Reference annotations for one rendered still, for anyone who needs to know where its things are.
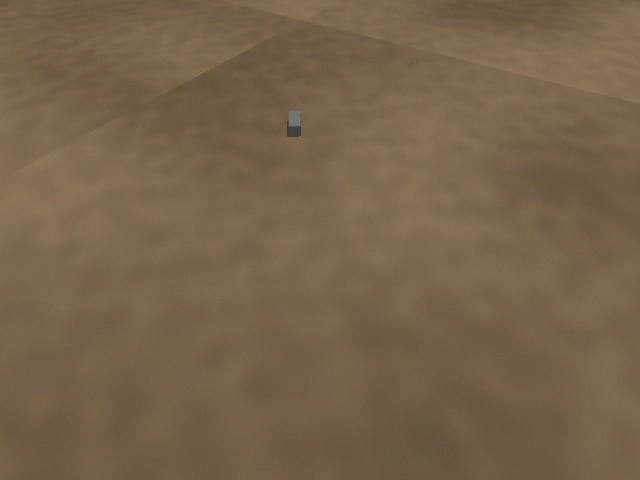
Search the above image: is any carton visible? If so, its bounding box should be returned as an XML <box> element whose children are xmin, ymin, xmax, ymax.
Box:
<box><xmin>289</xmin><ymin>111</ymin><xmax>301</xmax><ymax>135</ymax></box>

